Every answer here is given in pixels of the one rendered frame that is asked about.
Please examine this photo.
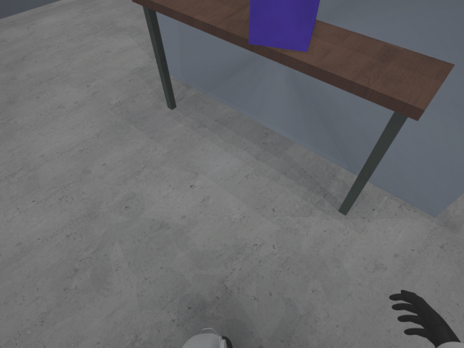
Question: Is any carton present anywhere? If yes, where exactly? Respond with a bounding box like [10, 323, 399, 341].
[249, 0, 320, 52]

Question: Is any table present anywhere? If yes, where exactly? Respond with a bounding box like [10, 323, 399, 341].
[132, 0, 455, 216]

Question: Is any robot right hand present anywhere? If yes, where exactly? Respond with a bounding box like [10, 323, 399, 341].
[389, 290, 461, 348]

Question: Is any robot left shin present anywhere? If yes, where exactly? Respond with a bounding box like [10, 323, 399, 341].
[201, 328, 220, 336]

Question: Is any left robot thigh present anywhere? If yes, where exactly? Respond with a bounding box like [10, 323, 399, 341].
[182, 333, 227, 348]

